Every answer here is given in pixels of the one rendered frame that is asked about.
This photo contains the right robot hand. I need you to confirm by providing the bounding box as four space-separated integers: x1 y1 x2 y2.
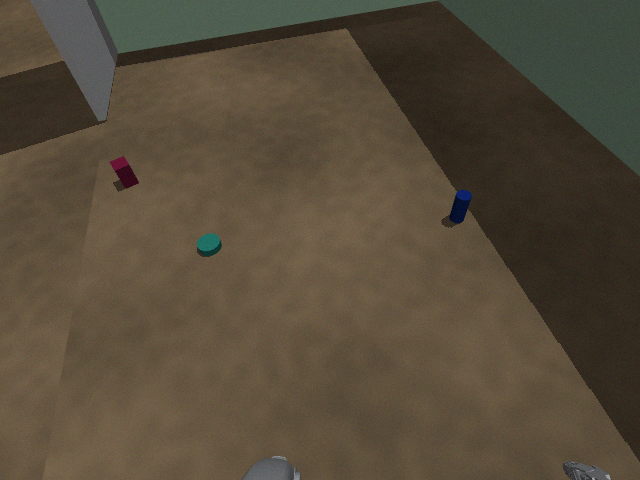
563 461 611 480

